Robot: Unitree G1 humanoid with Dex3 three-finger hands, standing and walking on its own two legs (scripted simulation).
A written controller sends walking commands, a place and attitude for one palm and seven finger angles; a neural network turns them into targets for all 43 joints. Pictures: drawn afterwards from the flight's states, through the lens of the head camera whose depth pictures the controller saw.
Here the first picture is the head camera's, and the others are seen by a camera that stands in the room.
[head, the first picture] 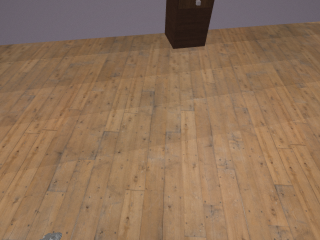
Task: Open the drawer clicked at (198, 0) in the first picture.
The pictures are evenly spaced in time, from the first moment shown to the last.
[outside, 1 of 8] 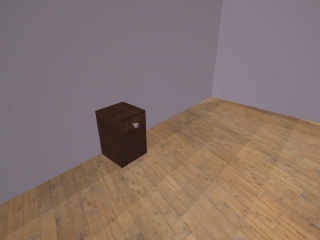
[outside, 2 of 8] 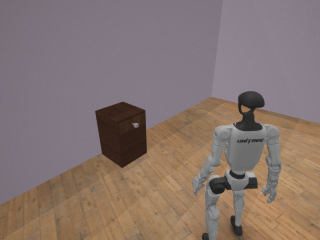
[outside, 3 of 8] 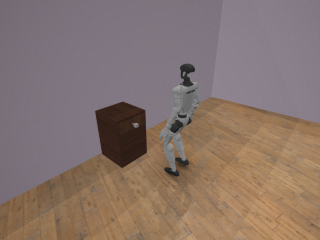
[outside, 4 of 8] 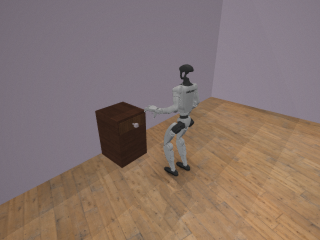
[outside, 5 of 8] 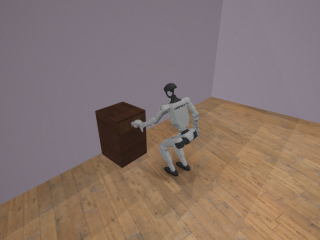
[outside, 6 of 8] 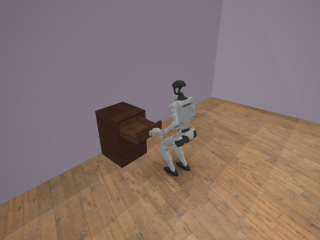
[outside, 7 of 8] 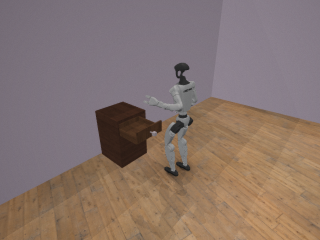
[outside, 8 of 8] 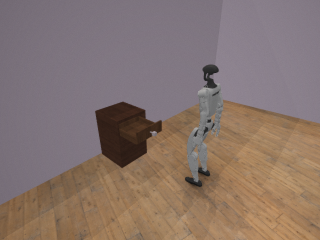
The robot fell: no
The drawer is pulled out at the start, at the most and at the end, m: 0.00 0.30 0.30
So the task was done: yes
